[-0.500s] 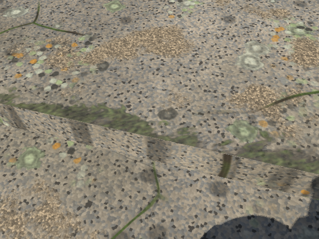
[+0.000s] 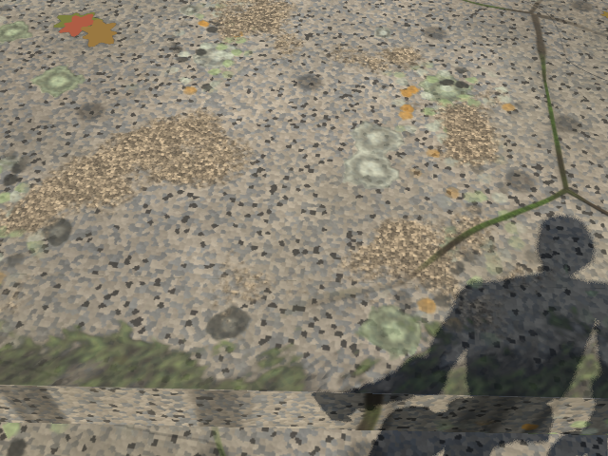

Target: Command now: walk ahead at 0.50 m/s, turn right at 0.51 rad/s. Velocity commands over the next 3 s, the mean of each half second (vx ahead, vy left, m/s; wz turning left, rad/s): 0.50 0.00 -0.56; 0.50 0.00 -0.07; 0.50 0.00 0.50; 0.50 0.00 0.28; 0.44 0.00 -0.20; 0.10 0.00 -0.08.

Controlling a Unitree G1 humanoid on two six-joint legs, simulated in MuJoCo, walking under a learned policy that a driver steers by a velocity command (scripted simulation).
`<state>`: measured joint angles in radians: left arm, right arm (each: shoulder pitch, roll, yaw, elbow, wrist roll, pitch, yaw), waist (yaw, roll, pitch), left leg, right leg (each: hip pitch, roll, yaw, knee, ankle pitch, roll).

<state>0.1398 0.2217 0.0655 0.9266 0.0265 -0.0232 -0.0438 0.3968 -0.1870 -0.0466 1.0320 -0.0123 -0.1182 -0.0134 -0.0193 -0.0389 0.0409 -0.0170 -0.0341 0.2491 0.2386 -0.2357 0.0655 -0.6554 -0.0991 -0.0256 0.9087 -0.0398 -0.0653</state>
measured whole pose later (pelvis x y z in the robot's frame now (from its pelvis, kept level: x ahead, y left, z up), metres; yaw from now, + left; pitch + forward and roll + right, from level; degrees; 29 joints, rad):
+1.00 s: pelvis +0.55 -0.05 +0.07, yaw -17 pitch +2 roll +1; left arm 0.25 0.26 0.05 0.82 0.04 -0.08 -0.04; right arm 0.19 -0.19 -0.02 0.81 -0.01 0.03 -0.01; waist -0.01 -0.02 0.01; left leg -0.78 -0.11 0.09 1.24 -0.48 0.12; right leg -0.42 0.05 0.10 1.51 -0.13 -0.08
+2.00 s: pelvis +1.15 -0.08 +0.17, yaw +8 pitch +2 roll -1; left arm 0.48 0.23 0.03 0.86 0.01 -0.06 0.00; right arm 0.08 -0.22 -0.01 0.63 -0.05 -0.06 0.02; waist 0.07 0.01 0.02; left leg -0.45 -0.03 0.07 0.60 -0.17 0.10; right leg -0.14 -0.01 -0.06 0.87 -0.48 -0.03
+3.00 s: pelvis +1.48 -0.08 +0.19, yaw -2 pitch -1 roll +0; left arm 0.26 0.19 0.01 0.94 0.01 -0.01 0.01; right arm 0.30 -0.18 0.00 0.97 -0.01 -0.01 -0.03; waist 0.01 -0.01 0.00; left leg -0.20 0.01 0.01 0.45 -0.23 0.00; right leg -0.22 0.05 -0.05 0.40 -0.17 -0.06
